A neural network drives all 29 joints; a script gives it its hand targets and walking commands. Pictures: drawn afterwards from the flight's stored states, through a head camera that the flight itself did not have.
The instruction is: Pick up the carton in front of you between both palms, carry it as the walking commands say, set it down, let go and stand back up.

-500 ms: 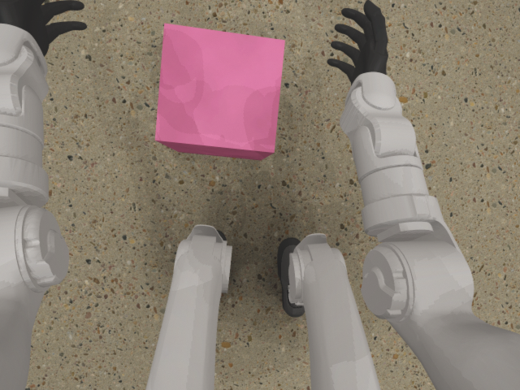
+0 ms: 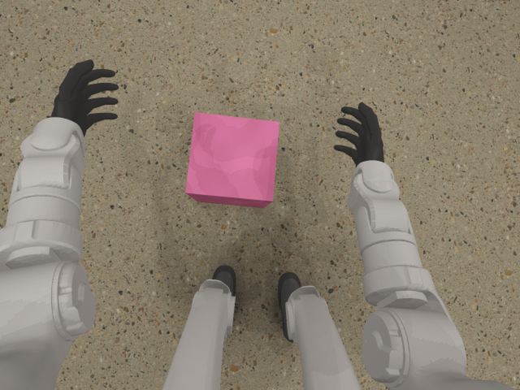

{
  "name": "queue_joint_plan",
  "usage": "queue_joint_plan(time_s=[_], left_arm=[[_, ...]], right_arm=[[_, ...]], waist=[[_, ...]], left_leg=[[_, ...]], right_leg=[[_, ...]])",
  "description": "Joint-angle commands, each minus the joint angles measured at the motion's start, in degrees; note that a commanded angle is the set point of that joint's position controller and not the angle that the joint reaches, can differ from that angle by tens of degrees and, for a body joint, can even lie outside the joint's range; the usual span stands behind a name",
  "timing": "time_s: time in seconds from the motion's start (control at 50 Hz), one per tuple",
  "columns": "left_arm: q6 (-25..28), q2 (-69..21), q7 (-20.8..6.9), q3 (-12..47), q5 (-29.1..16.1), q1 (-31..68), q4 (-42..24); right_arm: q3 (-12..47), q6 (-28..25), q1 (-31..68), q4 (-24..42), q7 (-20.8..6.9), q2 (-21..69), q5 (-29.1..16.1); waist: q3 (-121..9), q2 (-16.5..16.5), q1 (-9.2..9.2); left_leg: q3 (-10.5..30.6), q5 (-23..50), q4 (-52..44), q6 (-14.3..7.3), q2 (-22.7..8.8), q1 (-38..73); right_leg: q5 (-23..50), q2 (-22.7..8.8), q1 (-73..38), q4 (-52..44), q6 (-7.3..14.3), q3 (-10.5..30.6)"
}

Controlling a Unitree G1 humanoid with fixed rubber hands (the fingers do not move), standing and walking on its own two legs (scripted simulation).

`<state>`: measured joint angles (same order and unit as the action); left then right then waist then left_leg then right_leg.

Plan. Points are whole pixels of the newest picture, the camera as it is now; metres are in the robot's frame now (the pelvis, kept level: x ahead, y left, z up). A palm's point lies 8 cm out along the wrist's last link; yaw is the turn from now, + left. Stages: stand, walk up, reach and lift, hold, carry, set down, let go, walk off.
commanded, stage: let go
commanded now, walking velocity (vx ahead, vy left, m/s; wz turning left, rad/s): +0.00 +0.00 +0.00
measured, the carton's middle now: (233, 166) +0.51 +0.07 -0.54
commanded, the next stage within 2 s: stand in 1.12 s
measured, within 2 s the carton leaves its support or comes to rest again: neither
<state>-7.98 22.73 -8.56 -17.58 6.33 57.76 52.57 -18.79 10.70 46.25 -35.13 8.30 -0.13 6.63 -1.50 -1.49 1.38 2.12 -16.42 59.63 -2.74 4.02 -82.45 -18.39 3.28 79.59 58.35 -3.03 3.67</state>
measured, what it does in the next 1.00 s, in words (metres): rises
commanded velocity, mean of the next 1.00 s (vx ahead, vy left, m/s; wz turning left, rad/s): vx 0.00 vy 0.00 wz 0.00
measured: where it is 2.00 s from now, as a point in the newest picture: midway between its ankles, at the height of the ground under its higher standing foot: (256, 315)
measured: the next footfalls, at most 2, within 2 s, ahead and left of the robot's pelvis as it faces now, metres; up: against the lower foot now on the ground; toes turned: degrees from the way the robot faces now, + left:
none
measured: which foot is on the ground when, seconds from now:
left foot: down 0.00-1.00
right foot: down 0.00-1.00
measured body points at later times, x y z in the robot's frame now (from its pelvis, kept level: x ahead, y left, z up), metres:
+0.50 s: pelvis +0.06 -0.03 +0.08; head +0.17 -0.02 +0.52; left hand +0.31 +0.22 +0.00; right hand +0.32 -0.23 +0.00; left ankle +0.07 +0.08 -0.63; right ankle +0.06 -0.14 -0.63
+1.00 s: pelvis +0.09 -0.06 +0.11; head +0.09 -0.06 +0.56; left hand +0.26 +0.19 +0.04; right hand +0.28 -0.28 +0.04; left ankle +0.08 +0.08 -0.63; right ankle +0.06 -0.14 -0.63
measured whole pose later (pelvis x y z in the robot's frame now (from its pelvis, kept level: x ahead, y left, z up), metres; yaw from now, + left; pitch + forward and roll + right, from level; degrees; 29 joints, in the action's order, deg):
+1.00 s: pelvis +0.09 -0.06 +0.11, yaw +3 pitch -4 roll +1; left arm -7.7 11.8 -4.8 -3.3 1.7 -11.7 24.0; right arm -2.1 7.9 -12.5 -23.3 -3.3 -11.4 0.7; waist 4.9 -0.8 0.3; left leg 4.2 -14.4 24.7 1.0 1.2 -6.1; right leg -17.0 3.4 4.9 26.3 3.0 2.1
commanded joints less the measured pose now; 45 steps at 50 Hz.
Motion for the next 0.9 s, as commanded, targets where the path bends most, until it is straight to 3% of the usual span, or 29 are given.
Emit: queue_joint_plan(time_s=[0.0,0.04,0.06,0.1,0.14,0.2,0.22,0.26,0.28,0.3,0.32,0.34,0.36,0.38,0.4,0.42,0.44,0.46,0.5,0.52,0.54,0.58,0.6,0.66,0.68,0.78,0.8,0.82,0.88], left_arm=[[1.93,4.63,3.04,1.20,-1.30,-9.61,-15.99],[3.03,3.19,3.49,3.74,-2.61,-13.80,-19.94],[2.81,5.41,3.49,1.78,-1.65,-16.66,-18.50],[4.08,3.86,3.13,3.52,-5.29,-17.61,-20.93],[5.16,2.88,2.79,4.56,-6.72,-24.31,-21.11],[5.58,-2.99,2.97,8.54,-7.38,-30.67,-21.94],[6.56,-1.28,3.40,7.33,-7.23,-34.55,-21.26],[6.59,-1.41,3.34,6.31,-5.26,-39.62,-19.70],[6.72,-1.64,3.41,6.87,-5.68,-42.19,-19.89],[6.57,-2.35,3.31,8.27,-6.15,-43.47,-21.77],[6.91,-1.39,3.55,6.21,-5.35,-44.75,-21.01],[7.06,-2.66,3.95,7.50,-4.69,-46.78,-23.79],[7.87,-4.88,4.29,9.72,-6.82,-46.46,-23.92],[8.27,-1.89,4.76,8.24,-4.70,-49.92,-25.27],[8.60,-4.49,4.51,10.44,-5.93,-50.83,-24.81],[8.10,-4.90,4.75,10.81,-6.45,-56.27,-21.51],[8.29,-5.28,4.67,11.34,-6.95,-57.72,-25.33],[8.02,-4.68,4.36,8.94,-6.25,-60.44,-27.01],[8.46,-2.73,4.69,8.51,-5.11,-58.36,-30.23],[8.01,-4.25,4.44,10.99,-6.09,-62.67,-28.37],[7.85,-3.58,4.16,11.06,-6.25,-65.35,-30.09],[7.70,-2.73,4.66,9.74,-4.81,-64.71,-31.87],[7.67,-3.76,4.34,11.14,-6.28,-65.41,-31.42],[5.31,-3.02,4.12,11.25,-5.38,-67.25,-31.22],[4.49,-5.60,3.77,13.99,-6.68,-67.39,-31.63],[3.25,-2.69,4.41,10.45,-4.39,-66.16,-34.72],[2.26,-4.87,4.20,11.55,-5.02,-70.34,-32.44],[2.22,-4.44,3.80,10.90,-4.53,-68.27,-32.31],[0.33,-2.26,3.91,9.57,-3.13,-68.69,-32.69]], right_arm=[[7.83,-2.11,-9.64,10.54,-2.39,-6.75,1.41],[8.03,-2.99,-11.02,11.71,-3.83,-9.15,0.63],[9.69,-3.50,-14.25,11.79,-4.31,-6.86,0.16],[10.59,-4.19,-17.12,13.56,-5.02,-8.01,-0.62],[9.68,-5.21,-20.64,12.99,-4.89,-9.29,-2.17],[11.62,-6.05,-24.84,12.49,-6.50,-8.76,-5.12],[12.08,-6.64,-29.60,11.53,-6.58,-8.96,-3.60],[10.40,-7.37,-32.50,8.19,-7.13,-10.84,-4.39],[12.13,-7.16,-37.63,7.46,-7.86,-10.80,-2.21],[11.92,-7.42,-37.57,9.24,-8.36,-11.23,-4.89],[11.41,-7.69,-38.07,8.58,-8.48,-10.76,-3.23],[12.96,-8.50,-41.09,9.85,-8.78,-10.85,-5.33],[12.68,-8.95,-40.92,7.75,-8.90,-11.66,-4.32],[13.85,-9.32,-44.42,10.43,-9.41,-11.80,-6.58],[15.56,-9.98,-45.23,11.66,-9.31,-10.64,-6.48],[13.89,-9.68,-45.36,13.12,-9.65,-12.39,-6.43],[14.60,-9.54,-49.81,12.86,-9.70,-12.68,-6.13],[14.18,-9.54,-51.71,13.46,-9.39,-14.53,-5.60],[13.78,-9.80,-52.46,14.57,-10.07,-15.16,-4.77],[16.33,-9.42,-51.64,15.56,-10.48,-13.47,-6.53],[14.14,-9.59,-55.68,16.78,-10.16,-16.24,-5.54],[15.14,-9.23,-55.69,17.18,-10.83,-17.33,-6.55],[17.94,-8.97,-57.93,16.57,-10.96,-14.60,-6.04],[17.67,-7.62,-57.18,16.77,-11.38,-15.44,-7.81],[16.04,-6.86,-59.65,16.97,-11.29,-14.76,-6.17],[15.18,-5.92,-57.79,18.48,-11.90,-14.67,-7.15],[16.50,-5.51,-55.21,19.79,-11.86,-15.63,-7.23],[14.57,-5.23,-56.40,18.69,-11.34,-18.08,-5.60],[13.06,-3.41,-56.33,17.93,-11.43,-17.77,-5.35]], waist=[[-54.90,6.47,1.69],[-44.40,8.16,1.47],[-43.61,1.99,0.82],[-41.72,1.90,-1.71],[-40.26,4.36,0.70],[-32.74,9.55,0.09],[-32.88,4.26,-1.78],[-25.98,8.97,0.66],[-23.05,3.53,-2.32],[-23.05,6.91,-0.28],[-20.61,1.75,-1.19],[-19.05,5.39,-1.13],[-18.94,1.71,-2.38],[-19.22,4.26,-0.05],[-16.44,1.37,-2.21],[-15.86,5.62,-1.00],[-12.90,-0.30,-3.04],[-15.05,3.66,-0.69],[-10.30,2.38,-2.11],[-8.31,2.41,0.43],[-9.98,0.14,-2.26],[-7.11,0.60,-1.25],[-4.36,-5.34,-1.20],[0.54,-0.25,0.22],[-1.40,-4.90,-3.70],[-1.47,0.10,-0.93],[0.53,-0.98,1.65],[0.64,-1.94,-1.44],[3.67,0.67,-0.22]], left_leg=[[3.16,28.06,-8.83,4.00,-2.96,65.67],[4.01,20.24,-13.19,3.79,-2.96,61.03],[4.59,18.75,-13.17,2.86,-3.10,61.78],[3.06,16.68,-15.78,3.22,-3.22,59.11],[1.63,17.85,-17.07,3.47,-2.99,61.13],[2.36,19.04,-18.46,4.21,-3.73,61.45],[2.66,21.36,-18.00,3.70,-4.05,63.65],[3.24,17.79,-20.45,3.64,-4.15,63.67],[1.81,12.93,-22.74,3.85,-4.02,60.97],[1.68,11.86,-23.15,3.78,-3.33,62.39],[2.01,12.64,-24.81,3.31,-3.66,62.04],[0.62,11.48,-24.98,3.71,-2.97,62.61],[1.13,13.06,-26.13,3.15,-3.59,60.98],[2.08,12.26,-26.61,3.32,-4.07,65.54],[0.69,14.09,-26.78,2.74,-2.95,61.71],[1.43,15.07,-28.05,2.83,-2.68,66.77],[1.19,15.91,-28.63,2.76,-3.16,68.04],[0.30,16.58,-29.57,3.40,-2.29,71.06],[-0.71,15.75,-32.16,3.23,-1.93,73.56],[-0.93,17.28,-33.16,2.78,-1.57,72.73],[-1.87,16.04,-32.73,3.43,-1.26,75.50],[-1.31,15.43,-34.20,3.25,-1.15,76.21],[-0.91,17.45,-35.17,2.62,-1.32,74.95],[-1.40,15.22,-35.70,2.63,-0.69,74.53],[-3.09,13.46,-35.23,3.14,-0.50,78.77],[-1.32,14.19,-35.80,2.62,-0.48,78.81],[-2.05,15.93,-35.21,2.77,0.32,77.59],[-2.53,11.69,-35.62,2.61,0.14,77.72],[-1.64,9.91,-36.45,2.72,-0.62,76.34]], right_leg=[[4.93,1.78,-16.51,-8.58,0.65,-6.19],[3.07,1.11,-19.06,-9.85,1.60,-5.93],[1.89,0.96,-20.35,-11.63,0.95,-5.23],[4.83,0.89,-29.11,-12.76,1.29,-6.05],[5.02,0.49,-33.28,-14.12,1.45,-4.50],[6.76,-0.32,-33.45,-16.03,2.11,-3.73],[8.54,0.20,-37.04,-16.09,1.64,-4.36],[5.40,-0.98,-35.96,-17.28,2.29,-3.39],[4.99,-0.84,-43.70,-20.97,2.45,-3.31],[4.36,-1.11,-43.85,-20.24,2.37,-3.45],[4.39,-1.08,-44.50,-22.34,1.64,-4.26],[5.99,-1.96,-49.08,-23.48,2.08,-2.95],[8.59,-1.77,-49.64,-24.01,2.44,-3.24],[6.93,-1.90,-53.21,-22.91,2.05,-2.79],[11.43,-1.96,-54.94,-25.62,2.09,-2.51],[9.60,-2.03,-54.57,-25.71,2.79,-1.99],[11.51,-1.95,-56.79,-27.48,2.18,-1.69],[12.60,-2.26,-62.27,-28.82,2.83,-0.84],[13.95,-2.65,-62.45,-31.58,2.12,-1.12],[15.78,-2.58,-65.35,-33.07,2.02,-0.26],[17.40,-2.43,-68.98,-33.02,1.55,-0.44],[19.08,-2.62,-71.00,-33.89,1.76,0.20],[22.90,-2.39,-70.53,-33.69,1.21,-0.34],[22.19,-3.25,-71.54,-36.31,1.69,1.07],[22.66,-3.22,-72.83,-36.65,0.59,0.39],[23.61,-3.43,-73.56,-36.79,0.72,0.68],[22.57,-3.52,-73.50,-37.37,1.08,0.22],[21.42,-4.27,-73.42,-37.68,0.99,0.97],[18.73,-3.82,-73.24,-37.35,1.38,0.81]])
